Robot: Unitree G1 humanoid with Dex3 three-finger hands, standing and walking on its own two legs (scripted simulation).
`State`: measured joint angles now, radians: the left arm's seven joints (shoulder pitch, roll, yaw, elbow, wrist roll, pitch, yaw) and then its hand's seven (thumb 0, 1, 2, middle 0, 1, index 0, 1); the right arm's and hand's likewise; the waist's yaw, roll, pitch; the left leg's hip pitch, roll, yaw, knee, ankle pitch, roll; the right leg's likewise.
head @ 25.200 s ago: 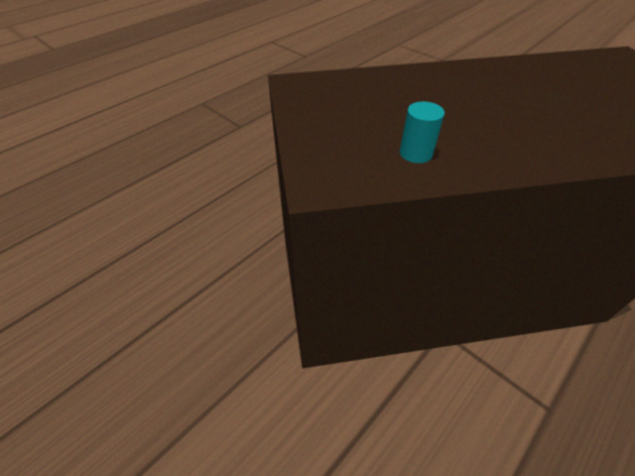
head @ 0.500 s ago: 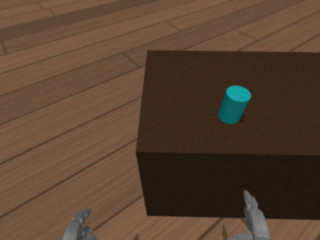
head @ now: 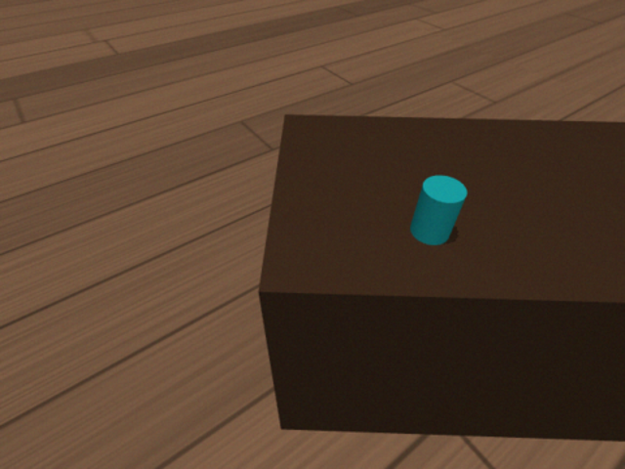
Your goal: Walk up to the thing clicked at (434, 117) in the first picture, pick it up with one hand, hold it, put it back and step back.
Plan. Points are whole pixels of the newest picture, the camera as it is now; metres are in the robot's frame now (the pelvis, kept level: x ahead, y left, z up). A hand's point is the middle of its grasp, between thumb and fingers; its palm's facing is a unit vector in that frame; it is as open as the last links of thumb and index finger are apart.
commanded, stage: home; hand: right
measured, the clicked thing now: (436, 211) +0.52 -0.21 +0.03
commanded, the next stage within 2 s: stand in 1.24 s
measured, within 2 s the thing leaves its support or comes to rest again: neither
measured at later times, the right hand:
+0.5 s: hand out of the picture +0.04 -0.26 -0.15, palm faces -0.07 +0.93 -0.37, open 17.5 cm
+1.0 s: hand out of the picture +0.09 -0.25 -0.15, palm faces -0.05 +0.93 -0.36, open 17.3 cm
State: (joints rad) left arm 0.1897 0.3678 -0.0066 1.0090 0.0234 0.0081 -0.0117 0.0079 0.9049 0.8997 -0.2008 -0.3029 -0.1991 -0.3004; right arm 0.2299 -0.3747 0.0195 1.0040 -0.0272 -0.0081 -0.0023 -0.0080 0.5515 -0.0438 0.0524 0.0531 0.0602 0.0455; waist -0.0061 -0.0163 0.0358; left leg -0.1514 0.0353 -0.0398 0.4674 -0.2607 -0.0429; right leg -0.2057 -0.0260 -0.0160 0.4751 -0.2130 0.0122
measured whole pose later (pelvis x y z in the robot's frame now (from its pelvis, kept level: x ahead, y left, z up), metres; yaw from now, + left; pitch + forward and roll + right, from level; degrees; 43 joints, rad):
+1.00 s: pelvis +0.01 +0.00 +0.01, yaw +0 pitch -3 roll +0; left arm 0.11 0.35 -0.01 1.13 0.01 0.00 -0.01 0.00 0.90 0.90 -0.20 -0.30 -0.20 -0.30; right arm 0.12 -0.36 0.02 1.11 -0.01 -0.01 0.00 0.00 0.52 -0.06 0.06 0.06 0.07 0.05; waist 0.00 0.00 0.05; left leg -0.08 0.03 -0.04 0.34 -0.21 -0.04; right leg -0.14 -0.03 -0.02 0.35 -0.17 0.02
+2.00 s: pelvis +0.02 +0.00 +0.01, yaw +0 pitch -2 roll +0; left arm 0.12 0.35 0.00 1.13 0.01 0.00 -0.01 0.00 0.91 0.90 -0.20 -0.30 -0.20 -0.30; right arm 0.13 -0.36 0.01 1.11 -0.02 0.00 0.00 0.00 -0.87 -0.89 0.20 0.30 0.21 0.30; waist 0.00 0.00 0.05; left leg -0.08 0.04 -0.04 0.32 -0.21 -0.05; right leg -0.14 -0.02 -0.02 0.35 -0.17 0.01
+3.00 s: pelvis +0.03 +0.00 +0.01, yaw +0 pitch -2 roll +0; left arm 0.12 0.35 0.00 1.12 0.01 -0.01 -0.01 0.00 0.91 0.90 -0.20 -0.30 -0.20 -0.30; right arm 0.13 -0.36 0.01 1.11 -0.01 0.00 0.00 0.00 -0.90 -0.90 0.20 0.30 0.21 0.30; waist 0.00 0.00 0.05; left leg -0.07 0.04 -0.04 0.31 -0.21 -0.05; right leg -0.13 -0.02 -0.02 0.34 -0.18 0.01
